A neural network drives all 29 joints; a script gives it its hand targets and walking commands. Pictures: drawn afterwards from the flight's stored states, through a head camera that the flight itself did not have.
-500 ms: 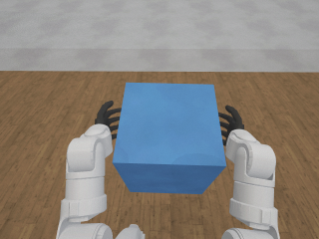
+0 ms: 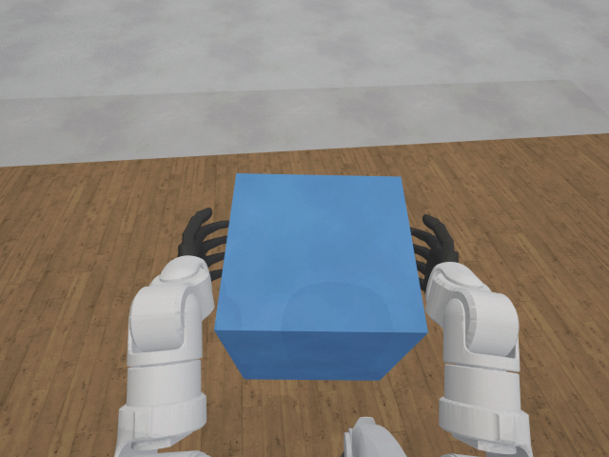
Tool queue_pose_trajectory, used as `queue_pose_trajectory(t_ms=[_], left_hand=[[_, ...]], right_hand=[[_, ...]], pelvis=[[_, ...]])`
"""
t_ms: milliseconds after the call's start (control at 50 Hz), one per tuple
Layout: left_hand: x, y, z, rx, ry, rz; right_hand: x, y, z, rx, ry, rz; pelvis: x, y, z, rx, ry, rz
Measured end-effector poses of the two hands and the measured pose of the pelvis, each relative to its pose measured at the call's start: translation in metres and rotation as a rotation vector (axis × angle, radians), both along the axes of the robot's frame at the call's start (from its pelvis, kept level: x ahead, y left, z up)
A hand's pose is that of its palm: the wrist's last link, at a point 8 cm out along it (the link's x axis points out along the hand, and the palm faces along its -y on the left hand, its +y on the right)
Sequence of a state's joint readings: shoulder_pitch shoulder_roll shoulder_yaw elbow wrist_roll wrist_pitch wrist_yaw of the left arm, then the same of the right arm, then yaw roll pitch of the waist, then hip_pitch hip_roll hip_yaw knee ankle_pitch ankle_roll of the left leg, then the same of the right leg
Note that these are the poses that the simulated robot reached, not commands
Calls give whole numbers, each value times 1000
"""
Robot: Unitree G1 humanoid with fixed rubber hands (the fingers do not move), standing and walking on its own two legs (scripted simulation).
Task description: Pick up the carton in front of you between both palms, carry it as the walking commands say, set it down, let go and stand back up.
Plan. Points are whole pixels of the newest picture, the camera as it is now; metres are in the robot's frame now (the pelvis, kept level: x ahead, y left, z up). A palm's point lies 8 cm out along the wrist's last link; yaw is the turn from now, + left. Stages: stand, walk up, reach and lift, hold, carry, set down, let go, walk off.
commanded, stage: carry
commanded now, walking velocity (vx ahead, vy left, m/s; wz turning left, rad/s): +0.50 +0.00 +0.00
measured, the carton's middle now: (315, 287) +0.35 -0.02 +0.01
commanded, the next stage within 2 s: none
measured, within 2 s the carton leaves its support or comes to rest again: neither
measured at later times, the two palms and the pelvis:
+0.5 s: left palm (222, 135) +0.63 +0.14 +0.06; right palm (386, 134) +0.65 -0.16 +0.05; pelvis +0.30 -0.04 -0.04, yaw +2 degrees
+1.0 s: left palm (236, 75) +0.95 +0.14 -0.01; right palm (358, 81) +0.93 -0.15 -0.01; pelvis +0.61 +0.01 -0.09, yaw -1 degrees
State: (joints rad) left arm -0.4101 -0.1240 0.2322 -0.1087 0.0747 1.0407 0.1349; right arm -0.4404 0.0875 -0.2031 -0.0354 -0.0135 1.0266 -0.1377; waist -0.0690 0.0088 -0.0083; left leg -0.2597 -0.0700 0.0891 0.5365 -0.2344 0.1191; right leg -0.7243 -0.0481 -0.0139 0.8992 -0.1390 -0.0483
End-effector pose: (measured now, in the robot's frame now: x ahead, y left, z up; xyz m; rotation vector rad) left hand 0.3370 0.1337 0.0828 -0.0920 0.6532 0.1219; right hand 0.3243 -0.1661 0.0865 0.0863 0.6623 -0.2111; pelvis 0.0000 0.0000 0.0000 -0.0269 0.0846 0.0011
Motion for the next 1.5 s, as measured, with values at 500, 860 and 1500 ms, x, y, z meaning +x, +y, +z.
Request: queue_pose_trajectory(t_ms=[500,860,1500], left_hand=[[291,3,-26,31,19,124],[542,15,-84,19,47,-14],[904,23,-120,27,41,134]], right_hand=[[326,3,-37,30,17,121],[538,15,-88,-17,47,18],[945,24,-126,27,38,136]], pelvis=[[305,-41,-41,53,0,30],[542,7,-97,12,-19,-6],[928,-26,-133,47,-9,37]])
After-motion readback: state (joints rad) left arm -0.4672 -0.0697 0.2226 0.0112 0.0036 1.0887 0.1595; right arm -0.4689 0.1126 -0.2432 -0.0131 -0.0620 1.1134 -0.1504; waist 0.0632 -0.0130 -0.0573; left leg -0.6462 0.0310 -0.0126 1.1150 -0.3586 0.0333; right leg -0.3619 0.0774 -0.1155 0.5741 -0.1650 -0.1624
